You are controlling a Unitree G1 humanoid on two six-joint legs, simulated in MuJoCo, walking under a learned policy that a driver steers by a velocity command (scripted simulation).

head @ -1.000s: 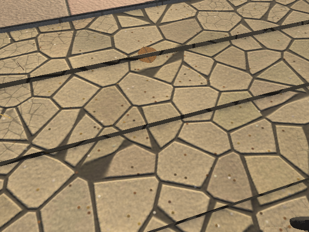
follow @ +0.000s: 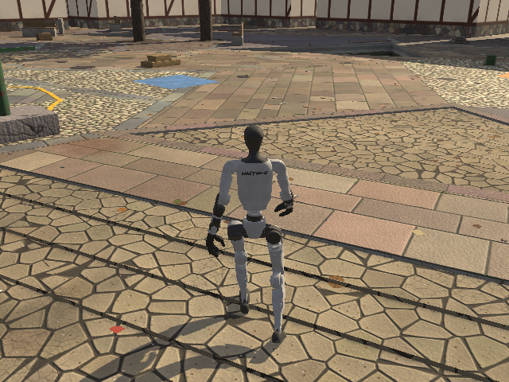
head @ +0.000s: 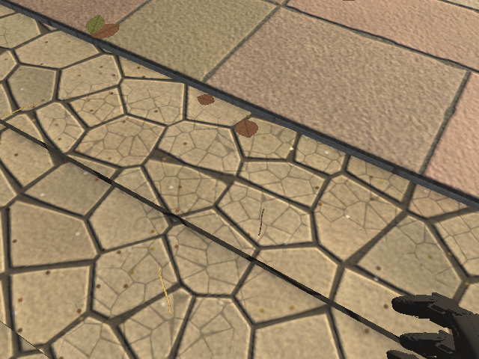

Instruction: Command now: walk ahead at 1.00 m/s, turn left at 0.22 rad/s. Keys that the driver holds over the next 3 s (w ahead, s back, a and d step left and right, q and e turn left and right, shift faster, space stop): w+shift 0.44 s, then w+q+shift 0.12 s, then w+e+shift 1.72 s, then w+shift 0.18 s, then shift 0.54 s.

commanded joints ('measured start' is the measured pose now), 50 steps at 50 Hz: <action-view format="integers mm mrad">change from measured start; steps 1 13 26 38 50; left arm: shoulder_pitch -224 -265 -59 -62 -331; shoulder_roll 130 136 121 197 -23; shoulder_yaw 18 32 45 57 14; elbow -208 -250 -55 9 -218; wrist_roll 2 -9 20 10 7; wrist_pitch -33 70 -71 -53 55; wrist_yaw -15 -42 2 31 -40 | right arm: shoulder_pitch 534 170 96 513 368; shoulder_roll -264 -206 -49 -165 -5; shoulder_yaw -111 -90 -18 -53 -50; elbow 80 169 65 158 308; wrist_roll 9 19 17 26 23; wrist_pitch -5 -89 -7 -39 -118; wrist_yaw -62 -43 2 -71 -43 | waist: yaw -268 111 -83 -383 -47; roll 54 96 35 -140 82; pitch -480 20 163 -303 73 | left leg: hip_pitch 1142 335 -213 712 418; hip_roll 351 210 123 66 233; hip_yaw -597 -23 -238 -106 66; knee -272 -805 629 -117 -648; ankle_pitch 180 545 434 318 596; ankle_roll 170 67 -55 48 -91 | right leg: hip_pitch -828 -327 -352 -115 -797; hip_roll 86 91 -53 -6 36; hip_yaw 248 76 462 185 159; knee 822 147 -621 130 567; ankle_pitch -120 275 -116 1261 300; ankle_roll -69 -97 -107 -169 -143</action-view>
